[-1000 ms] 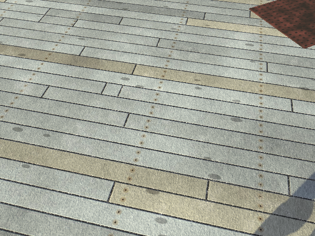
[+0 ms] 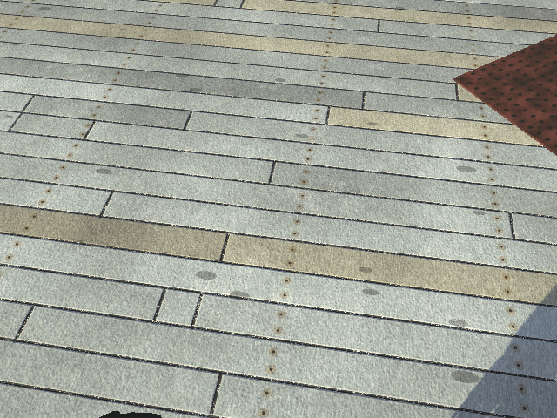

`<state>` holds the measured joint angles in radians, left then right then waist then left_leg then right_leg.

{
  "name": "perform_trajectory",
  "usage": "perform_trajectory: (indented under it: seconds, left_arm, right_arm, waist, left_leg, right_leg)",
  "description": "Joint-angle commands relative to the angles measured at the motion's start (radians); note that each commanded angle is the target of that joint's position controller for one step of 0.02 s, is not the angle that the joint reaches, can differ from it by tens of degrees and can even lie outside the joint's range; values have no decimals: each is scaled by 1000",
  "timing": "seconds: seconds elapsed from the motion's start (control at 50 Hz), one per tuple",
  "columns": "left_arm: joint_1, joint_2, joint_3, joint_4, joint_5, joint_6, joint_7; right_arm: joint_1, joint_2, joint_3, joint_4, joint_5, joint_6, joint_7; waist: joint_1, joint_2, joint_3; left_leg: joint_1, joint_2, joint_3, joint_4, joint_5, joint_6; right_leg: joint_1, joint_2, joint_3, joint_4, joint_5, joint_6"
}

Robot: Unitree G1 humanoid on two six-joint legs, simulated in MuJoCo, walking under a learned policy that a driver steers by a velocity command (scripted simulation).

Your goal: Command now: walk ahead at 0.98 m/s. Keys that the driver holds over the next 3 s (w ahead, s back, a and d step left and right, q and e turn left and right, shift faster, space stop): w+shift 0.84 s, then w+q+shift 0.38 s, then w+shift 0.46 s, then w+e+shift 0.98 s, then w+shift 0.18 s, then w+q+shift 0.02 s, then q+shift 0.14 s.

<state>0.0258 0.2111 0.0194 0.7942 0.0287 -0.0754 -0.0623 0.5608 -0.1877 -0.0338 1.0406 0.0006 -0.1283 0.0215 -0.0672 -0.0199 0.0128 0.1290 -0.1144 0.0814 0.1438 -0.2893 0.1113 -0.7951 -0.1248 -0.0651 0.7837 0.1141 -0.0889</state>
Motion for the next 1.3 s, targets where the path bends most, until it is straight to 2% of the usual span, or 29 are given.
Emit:
perform_trajectory:
  seconds: [0.02,0.08,0.12,0.14,0.16,0.18,0.2,0.24,0.32,0.44,0.54,0.58,0.6,0.62,0.64,0.66,0.7,0.78,0.88,0.98,1.02,1.04,1.06,1.08,1.1,1.12,1.16,1.24,1.3]
  left_arm:
    - [-125,30,-10,-78,-14,-8,-1]
    - [-67,90,8,-71,-9,-11,19]
    - [257,164,42,19,-12,-10,46]
    - [447,207,64,73,2,-6,64]
    - [539,289,88,87,31,-3,78]
    - [490,280,95,91,30,-3,56]
    - [385,205,87,89,13,-8,43]
    - [308,95,62,108,13,-27,36]
    - [348,72,41,166,-18,-59,48]
    - [451,126,41,178,-42,-88,39]
    - [509,207,44,203,-18,-67,62]
    - [470,251,55,204,10,-36,84]
    - [424,246,57,193,15,-27,89]
    - [429,136,37,161,23,-33,80]
    - [603,39,15,133,-66,-51,56]
    - [457,134,26,118,-48,-52,69]
    - [298,118,23,79,-28,-51,62]
    - [254,47,1,37,16,1,19]
    - [-56,53,-28,-93,14,-12,-2]
    - [-114,118,-19,-134,-1,-18,20]
    - [79,191,12,-91,2,-23,46]
    - [279,220,29,-32,1,-26,62]
    - [453,291,54,-1,21,-25,83]
    - [463,363,76,-1,70,-27,82]
    - [416,297,76,-15,39,-19,65]
    - [313,211,61,-14,31,-25,62]
    - [271,137,48,12,28,-35,59]
    - [322,57,28,96,-18,-59,51]
    - [321,85,28,109,-2,-79,41]
  right_arm:
    - [-7,-138,-10,-54,6,-27,-13]
    - [-1,-204,-17,-42,-18,-7,-34]
    - [-45,-250,-32,-42,-46,24,-53]
    - [-90,-241,-33,-55,-48,30,-53]
    - [-61,-105,-7,-95,-30,21,-33]
    - [32,-66,0,-117,29,0,-13]
    - [-113,-140,-10,-147,19,-3,-25]
    - [-232,-118,-5,-176,-2,-1,-17]
    - [-282,-52,15,-221,-50,50,23]
    - [-613,-62,44,-347,-29,37,47]
    - [-604,-146,22,-350,-31,37,22]
    - [-297,-215,-12,-262,-28,40,-4]
    - [-94,-257,-34,-201,-37,45,-23]
    - [49,-344,-58,-172,-51,49,-39]
    - [-26,-364,-69,-175,-66,48,-21]
    - [-139,-273,-66,-190,-47,47,-6]
    - [-214,-159,-41,-163,-46,28,3]
    - [-177,-114,-19,-102,-13,-1,-9]
    - [-101,-134,-17,-91,6,-19,1]
    - [-57,-242,-33,-81,6,-15,-13]
    - [-60,-285,-42,-76,-13,2,-23]
    - [-96,-298,-47,-83,-18,15,-28]
    - [-107,-230,-35,-109,-26,16,-27]
    - [47,-28,3,-147,22,16,-19]
    - [-22,-146,-15,-171,39,18,-27]
    - [-151,-177,-25,-186,27,26,-30]
    - [-221,-145,-23,-195,3,46,-11]
    - [-299,-62,-12,-262,-30,105,24]
    - [-413,-62,5,-329,-34,103,45]
  waist:
    - [31,44,159]
    - [83,121,48]
    - [240,160,-129]
    - [329,139,-209]
    - [281,-65,-304]
    - [179,-264,-400]
    - [170,-101,-224]
    - [110,79,-43]
    - [20,13,81]
    - [92,13,161]
    - [65,-76,46]
    - [-90,-123,-127]
    - [-188,-107,-205]
    - [-182,79,-309]
    - [-17,385,-449]
    - [-30,144,-293]
    - [17,-40,-69]
    - [108,43,56]
    - [58,31,157]
    - [54,65,85]
    - [148,123,-65]
    - [250,119,-159]
    - [300,71,-274]
    - [162,-226,-426]
    - [183,-200,-452]
    - [161,-107,-234]
    - [123,-4,-75]
    - [54,-47,30]
    - [33,-64,100]
  left_leg:
    - [-190,249,-66,-157,705,35]
    - [47,289,-40,56,1243,9]
    - [47,316,-34,466,1329,11]
    - [-116,283,-21,758,1128,18]
    - [-455,158,-23,1162,422,18]
    - [-774,15,-160,1411,-159,6]
    - [-880,111,-185,1383,-41,38]
    - [-826,181,-175,1255,53,36]
    - [-810,259,-146,1106,69,-24]
    - [-656,211,28,555,478,-29]
    - [-577,79,78,402,367,28]
    - [-286,37,39,404,216,60]
    - [-68,96,-11,399,151,82]
    - [145,333,-266,458,-45,88]
    - [383,540,-910,204,-246,238]
    - [271,467,-825,129,-285,195]
    - [-51,391,-529,96,-34,150]
    - [-313,291,-315,-20,23,97]
    - [-418,189,-141,-107,413,79]
    - [-124,253,-172,-36,921,69]
    - [-48,267,-192,249,1132,46]
    - [-131,241,-185,499,1016,37]
    - [-321,193,-175,802,734,40]
    - [-685,67,-140,1196,-146,16]
    - [-800,74,-179,1309,-127,37]
    - [-864,143,-170,1278,-3,38]
    - [-820,200,-162,1206,55,27]
    - [-835,257,-140,1155,91,5]
    - [-854,241,-116,976,242,-2]
  right_leg:
    - [214,73,-79,-173,93,-26]
    - [315,182,-109,-235,-74,-60]
    - [619,214,-67,-252,-207,-95]
    - [857,146,-6,-255,-291,-121]
    - [1121,-118,332,-232,-579,-176]
    - [1273,-274,900,-458,-747,-287]
    - [1147,-210,783,-523,-741,-237]
    - [839,-146,525,-574,-527,-185]
    - [588,-49,314,-680,-432,-136]
    - [516,36,95,-807,74,-84]
    - [929,-35,37,-615,771,-46]
    - [936,-62,31,-226,886,-38]
    - [799,-31,17,63,710,-35]
    - [566,71,26,462,24,-50]
    - [177,233,155,781,-595,-16]
    - [61,133,176,756,-477,-48]
    - [97,67,157,621,-363,-43]
    - [138,-8,135,459,-352,4]
    - [200,8,-7,-5,-26,35]
    - [351,114,-25,-240,17,9]
    - [561,164,7,-243,-149,-14]
    - [774,141,25,-271,-187,-17]
    - [1009,-30,180,-224,-410,-25]
    - [1285,-355,670,-310,-661,-109]
    - [1243,-351,892,-488,-800,-127]
    - [1071,-289,679,-514,-768,-89]
    - [834,-218,410,-549,-468,-49]
    - [669,-132,103,-621,-274,19]
    - [591,-93,-37,-685,-129,-3]
